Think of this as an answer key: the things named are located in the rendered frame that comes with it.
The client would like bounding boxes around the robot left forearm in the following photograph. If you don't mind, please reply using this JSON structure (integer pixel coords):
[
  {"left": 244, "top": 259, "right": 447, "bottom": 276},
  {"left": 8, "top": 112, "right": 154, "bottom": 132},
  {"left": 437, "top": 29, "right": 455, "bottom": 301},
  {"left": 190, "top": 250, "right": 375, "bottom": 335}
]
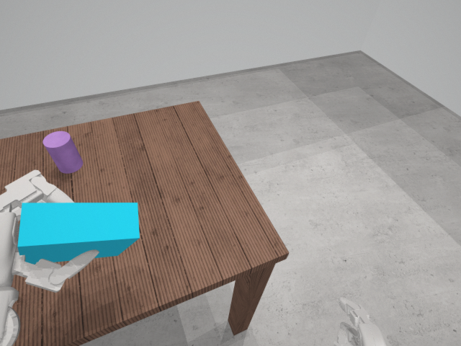
[{"left": 0, "top": 287, "right": 20, "bottom": 346}]

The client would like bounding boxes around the robot left hand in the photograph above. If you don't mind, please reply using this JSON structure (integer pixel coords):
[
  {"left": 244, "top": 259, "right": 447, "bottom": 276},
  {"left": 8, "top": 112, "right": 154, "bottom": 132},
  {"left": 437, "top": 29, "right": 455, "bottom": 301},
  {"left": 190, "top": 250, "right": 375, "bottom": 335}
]
[{"left": 0, "top": 170, "right": 99, "bottom": 293}]

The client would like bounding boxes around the sponge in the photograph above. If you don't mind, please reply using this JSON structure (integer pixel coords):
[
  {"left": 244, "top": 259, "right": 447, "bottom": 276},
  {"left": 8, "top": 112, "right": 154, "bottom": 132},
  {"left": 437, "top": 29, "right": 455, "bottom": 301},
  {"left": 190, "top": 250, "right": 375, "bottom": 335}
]
[{"left": 17, "top": 203, "right": 140, "bottom": 265}]

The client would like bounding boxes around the table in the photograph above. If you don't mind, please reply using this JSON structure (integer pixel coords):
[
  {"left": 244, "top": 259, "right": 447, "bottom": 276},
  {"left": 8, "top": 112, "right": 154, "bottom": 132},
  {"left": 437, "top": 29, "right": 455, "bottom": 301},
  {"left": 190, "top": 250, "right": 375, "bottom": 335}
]
[{"left": 0, "top": 101, "right": 289, "bottom": 346}]

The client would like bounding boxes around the robot right hand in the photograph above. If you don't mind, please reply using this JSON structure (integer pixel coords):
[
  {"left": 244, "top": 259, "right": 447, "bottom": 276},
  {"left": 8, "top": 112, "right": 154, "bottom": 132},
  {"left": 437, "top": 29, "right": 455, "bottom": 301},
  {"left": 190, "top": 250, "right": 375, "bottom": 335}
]
[{"left": 334, "top": 297, "right": 387, "bottom": 346}]

